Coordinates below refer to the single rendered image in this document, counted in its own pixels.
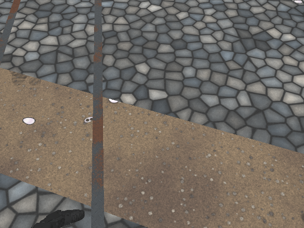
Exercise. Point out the left robot hand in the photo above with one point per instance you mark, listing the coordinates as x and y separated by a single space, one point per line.
60 218

